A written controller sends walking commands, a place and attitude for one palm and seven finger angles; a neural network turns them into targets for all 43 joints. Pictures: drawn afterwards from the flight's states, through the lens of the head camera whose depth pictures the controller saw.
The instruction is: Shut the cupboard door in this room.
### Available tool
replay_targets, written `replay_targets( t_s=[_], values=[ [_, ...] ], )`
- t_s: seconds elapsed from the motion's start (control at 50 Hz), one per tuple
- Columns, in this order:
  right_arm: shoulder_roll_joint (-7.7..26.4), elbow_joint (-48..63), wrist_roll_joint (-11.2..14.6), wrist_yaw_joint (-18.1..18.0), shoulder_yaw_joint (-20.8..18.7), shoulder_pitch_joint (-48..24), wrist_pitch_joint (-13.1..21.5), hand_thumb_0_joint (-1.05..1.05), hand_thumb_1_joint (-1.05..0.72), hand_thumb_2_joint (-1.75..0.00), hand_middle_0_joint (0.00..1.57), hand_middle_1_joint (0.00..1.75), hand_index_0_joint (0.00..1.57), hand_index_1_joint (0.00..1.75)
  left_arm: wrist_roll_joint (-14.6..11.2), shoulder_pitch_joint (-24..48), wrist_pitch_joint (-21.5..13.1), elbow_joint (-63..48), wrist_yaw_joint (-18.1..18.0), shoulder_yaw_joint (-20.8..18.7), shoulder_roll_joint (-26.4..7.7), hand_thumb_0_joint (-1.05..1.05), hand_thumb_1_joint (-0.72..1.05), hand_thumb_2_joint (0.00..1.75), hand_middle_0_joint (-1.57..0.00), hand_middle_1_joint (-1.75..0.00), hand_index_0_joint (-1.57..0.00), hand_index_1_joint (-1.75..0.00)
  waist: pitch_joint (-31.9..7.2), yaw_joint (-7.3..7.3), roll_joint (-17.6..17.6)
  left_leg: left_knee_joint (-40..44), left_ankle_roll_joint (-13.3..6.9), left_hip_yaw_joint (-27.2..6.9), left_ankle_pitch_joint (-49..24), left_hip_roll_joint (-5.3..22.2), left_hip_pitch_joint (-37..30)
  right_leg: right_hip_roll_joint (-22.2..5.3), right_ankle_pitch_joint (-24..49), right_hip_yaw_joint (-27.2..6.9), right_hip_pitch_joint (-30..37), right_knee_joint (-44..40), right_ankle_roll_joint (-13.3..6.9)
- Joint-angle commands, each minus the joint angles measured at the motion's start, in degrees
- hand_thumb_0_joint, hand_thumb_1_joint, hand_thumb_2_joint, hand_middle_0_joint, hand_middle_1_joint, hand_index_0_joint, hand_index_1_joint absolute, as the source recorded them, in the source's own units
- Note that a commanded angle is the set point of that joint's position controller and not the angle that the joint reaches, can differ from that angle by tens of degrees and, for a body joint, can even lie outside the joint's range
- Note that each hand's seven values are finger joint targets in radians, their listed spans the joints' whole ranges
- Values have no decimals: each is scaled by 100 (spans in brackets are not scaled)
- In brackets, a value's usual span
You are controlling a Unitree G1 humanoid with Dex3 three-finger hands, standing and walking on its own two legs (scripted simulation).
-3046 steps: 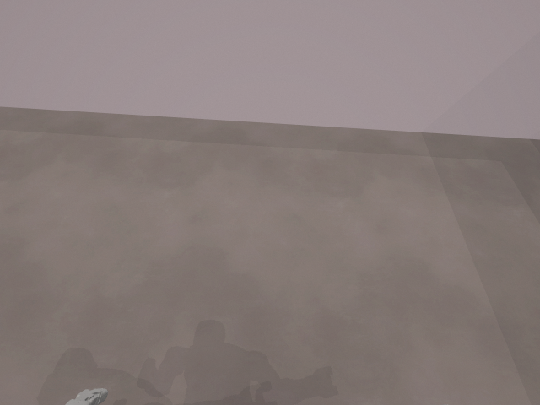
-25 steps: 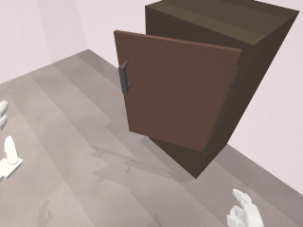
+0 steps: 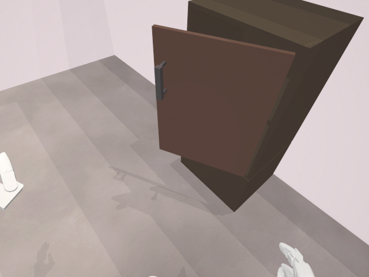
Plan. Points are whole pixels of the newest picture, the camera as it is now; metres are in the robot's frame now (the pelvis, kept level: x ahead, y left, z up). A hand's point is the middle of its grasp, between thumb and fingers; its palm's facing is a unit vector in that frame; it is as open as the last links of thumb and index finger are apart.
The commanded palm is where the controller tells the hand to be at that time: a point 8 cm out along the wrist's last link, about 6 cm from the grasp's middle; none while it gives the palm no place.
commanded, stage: step back with the hand held close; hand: left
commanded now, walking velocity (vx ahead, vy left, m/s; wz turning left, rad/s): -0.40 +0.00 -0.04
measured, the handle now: (161, 80) +0.73 +0.13 +0.04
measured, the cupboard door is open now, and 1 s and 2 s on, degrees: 27 27 27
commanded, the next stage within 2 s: stop stepping back and stand still in 0.62 s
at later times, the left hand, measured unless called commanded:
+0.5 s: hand out of the picture +0.13 +0.25 +0.19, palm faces +0.42 -0.81 -0.40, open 7.4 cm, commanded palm +0.06 +0.30 +0.20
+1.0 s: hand out of the picture +0.06 +0.29 +0.19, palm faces +0.35 -0.84 -0.41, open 7.4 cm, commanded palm +0.00 +0.34 +0.20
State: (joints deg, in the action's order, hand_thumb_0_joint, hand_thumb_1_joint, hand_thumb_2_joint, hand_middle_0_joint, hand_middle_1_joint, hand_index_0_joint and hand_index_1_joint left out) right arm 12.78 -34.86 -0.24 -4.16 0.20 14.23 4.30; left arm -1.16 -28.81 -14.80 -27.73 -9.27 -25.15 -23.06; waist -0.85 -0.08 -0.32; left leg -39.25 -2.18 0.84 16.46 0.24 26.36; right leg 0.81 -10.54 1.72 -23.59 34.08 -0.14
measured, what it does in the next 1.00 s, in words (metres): walks backwards: right foot, then right foot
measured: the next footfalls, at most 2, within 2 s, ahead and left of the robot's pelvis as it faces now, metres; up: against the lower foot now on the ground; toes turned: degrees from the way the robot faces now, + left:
right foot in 0.28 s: -0.03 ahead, -0.12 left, +0.00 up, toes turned +7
right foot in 0.90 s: -0.20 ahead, -0.06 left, +0.00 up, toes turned -1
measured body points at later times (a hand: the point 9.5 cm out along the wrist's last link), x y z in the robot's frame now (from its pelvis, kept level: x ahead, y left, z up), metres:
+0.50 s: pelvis -0.07 +0.00 +0.00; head -0.06 +0.03 +0.45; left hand +0.10 +0.29 +0.21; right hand +0.13 -0.23 -0.06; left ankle +0.08 +0.10 -0.71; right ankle -0.07 -0.13 -0.72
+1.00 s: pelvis -0.15 +0.04 +0.00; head -0.15 +0.08 +0.45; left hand +0.03 +0.34 +0.21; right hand +0.00 -0.19 -0.07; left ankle +0.03 +0.10 -0.71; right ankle -0.24 -0.08 -0.72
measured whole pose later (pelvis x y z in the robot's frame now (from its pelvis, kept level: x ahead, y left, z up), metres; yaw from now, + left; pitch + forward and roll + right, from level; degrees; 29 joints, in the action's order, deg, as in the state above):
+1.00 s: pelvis -0.15 +0.04 +0.00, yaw -2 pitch +0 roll -4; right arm 10.2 -36.7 -1.2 -3.6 1.5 12.2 5.8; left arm -4.2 -31.4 -10.9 -33.9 -8.1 -24.4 -27.5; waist -1.7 -0.5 0.7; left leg -32.1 0.7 3.3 9.7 1.5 31.9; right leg 3.6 -23.5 1.8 -5.8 28.9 -1.0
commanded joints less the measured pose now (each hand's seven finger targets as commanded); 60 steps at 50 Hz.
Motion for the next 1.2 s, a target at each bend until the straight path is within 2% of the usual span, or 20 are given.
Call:
replay_targets(
  t_s=[0.0, 0.06, 0.12, 0.22, 0.34, 0.38, 0.46, 0.5, 0.58, 0.64, 0.66, 0.7, 0.78, 0.84, 0.88, 0.96, 1.04, 1.1, 1.16, 1.18],
  values=[
    [661, 811, 9, -16, -313, -547, 220, 0, -90, -90, 20, 30, 20, 30, -76, 354, -333, -1185, -212, -652, -1269, 0, 90, 90, -20, -30, -20, -30, -338, -101, 448, 450, 92, -319, 899, 104, -31, -1062, -1704, -1462, -31, -1662, -392],
    [735, 800, 21, -53, -335, -595, 158, 0, -90, -90, 20, 30, 20, 30, -89, 81, -333, -1104, -282, -838, -1408, 0, 90, 90, -20, -30, -20, -30, -371, -118, -13, 1050, -8, -584, 1051, 267, 4, -717, -1713, -952, 36, -1442, -228],
    [848, 915, 62, -119, -337, -685, 232, 0, -90, -90, 20, 30, 20, 30, -29, -11, -419, -1333, -248, -921, -1308, 0, 90, 90, -20, -30, -20, -30, -523, -85, -1127, 2604, -389, -1457, 2264, 1104, 1653, 168, -779, -315, 1824, 344, 94],
    [898, 905, -8, -118, -449, -813, 473, 0, -90, -90, 20, 30, 20, 30, -15, -182, -470, -1174, -31, -1041, -1240, 0, 90, 90, -20, -30, -20, -30, -484, 34, -1252, 2698, -594, -1633, 2604, 1568, 2300, 523, -611, -413, 2556, 1107, 101],
    [597, 507, -1, -83, -371, -673, 593, 0, -90, -90, 20, 30, 20, 30, -228, 413, -610, -1657, -23, -607, -1203, 0, 90, 90, -20, -30, -20, -30, -1414, -105, -461, 1226, 50, -350, -1487, 743, -1441, -179, 1198, -1063, 520, -699, 17],
    [571, 514, 43, -91, -412, -751, 543, 0, -90, -90, 20, 30, 20, 30, -238, 287, -530, -1595, -51, -689, -1391, 0, 90, 90, -20, -30, -20, -30, -1715, -112, 8, 909, 143, -114, -1455, 591, -1841, -359, 1309, -1121, 387, -857, 135],
    [525, 612, 9, -69, -385, -951, 322, 0, -90, -90, 20, 30, 20, 30, -176, 296, -414, -1326, -125, -886, -1698, 0, 90, 90, -20, -30, -20, -30, -512, -124, 186, -202, 438, 48, 201, 63, -1582, -1191, -1404, -1937, -1210, -2169, -520],
    [407, 618, -29, -76, -298, -921, 161, 0, -90, -90, 20, 30, 20, 30, -103, 232, -332, -1028, -134, -758, -1536, 0, 90, 90, -20, -30, -20, -30, -87, -149, 497, -459, 421, -94, -54, 42, -1302, -1331, -859, -1793, -1367, -2104, -672],
    [655, 747, 29, -176, -283, -930, 133, 0, -90, -90, 20, 30, 20, 30, -114, 490, -373, -828, -28, -655, -1422, 0, 90, 90, -20, -30, -20, -30, 258, -112, -491, 1737, 176, -742, -807, 616, -707, 51, -432, -699, -407, -1133, -49],
    [908, 839, -25, -153, -420, -923, 348, 0, -90, -90, 20, 30, 20, 30, -161, 269, -474, -850, 97, -907, -1353, 0, 90, 90, -20, -30, -20, -30, -590, 16, -1772, 3788, -408, -2216, 2661, 2015, 1172, 731, -1166, -359, 2034, 1365, 97],
    [831, 847, -76, -129, -386, -1021, 370, 0, -90, -90, 20, 30, 20, 30, -161, 198, -436, -958, 132, -828, -1324, 0, 90, 90, -20, -30, -20, -30, -680, 65, -1430, 3674, -457, -2245, 2400, 2047, 1115, 690, -1347, -461, 1937, 1666, 56],
    [723, 836, -39, -15, -403, -1024, 451, 0, -90, -90, 20, 30, 20, 30, -230, 186, -369, -1496, 153, -605, -1166, 0, 90, 90, -20, -30, -20, -30, -1116, 130, -1030, 3210, -302, -1377, 1336, 1745, 4, 600, -1776, -274, 1397, 1456, -30],
    [639, 759, -62, 53, -321, -646, 624, 0, -90, -90, 20, 30, 20, 30, -330, -176, -220, -2017, 58, -513, -1115, 0, 90, 90, -20, -30, -20, -30, -1270, 45, -1588, 3123, 308, -729, 1279, 1129, -1142, 652, -1883, 273, 1358, -557, -92],
    [606, 701, -123, 24, -267, -487, 486, 0, -90, -90, 20, 30, 20, 30, -302, -189, -64, -1945, -30, -810, -1459, 0, 90, 90, -20, -30, -20, -30, -959, -56, -858, 1929, 599, -20, 639, 474, -1332, 47, -1557, -233, 1042, -1820, -428],
    [515, 581, -196, -2, -215, -423, 423, 0, -90, -90, 20, 30, 20, 30, -329, 98, -82, -1956, -131, -1096, -1715, 0, 90, 90, -20, -30, -20, -30, -1135, -99, -370, 600, 509, 54, -407, 372, -2116, -962, -1051, -888, 137, -2040, -805],
    [579, 567, -11, -120, -274, -502, 305, 0, -90, -90, 20, 30, 20, 30, -370, 57, 340, -1254, -95, -818, -1379, 0, 90, 90, -20, -30, -20, -30, -369, -215, 255, -101, 466, -125, 51, 214, -2213, -830, -2556, -608, -1029, -1783, -847],
    [635, 530, -1, -196, -186, -625, 273, 0, -90, -90, 20, 30, 20, 30, -285, 848, 327, -1327, -50, -606, -1333, 0, 90, 90, -20, -30, -20, -30, 625, -296, -455, 674, 457, -697, 1215, 442, -1613, -425, -3137, -259, -1488, -978, -639],
    [682, 658, -70, -167, -165, -696, 436, 0, -90, -90, 20, 30, 20, 30, -325, 878, 298, -1534, -38, -813, -1450, 0, 90, 90, -20, -30, -20, -30, 82, 5, -2175, 4019, 1178, -1966, 3362, 1073, -75, 935, -2698, 548, 989, 1106, -216],
    [556, 783, -79, 23, -363, -650, 477, 0, -90, -90, 20, 30, 20, 30, -410, -18, 249, -1537, 73, -1078, -1637, 0, 90, 90, -20, -30, -20, -30, -612, 274, -1737, 3165, 1715, -21, 1887, 251, 500, 957, -2748, 908, 2675, -112, -439],
    [449, 765, 95, 94, -340, -484, 403, 0, -90, -90, 20, 30, 20, 30, -353, -589, 172, -1503, 83, -1016, -1539, 0, 90, 90, -20, -30, -20, -30, -584, 251, 0, 203, 1301, 876, 1041, -317, -312, -107, -2849, -216, 1383, -1439, -810]
  ],
)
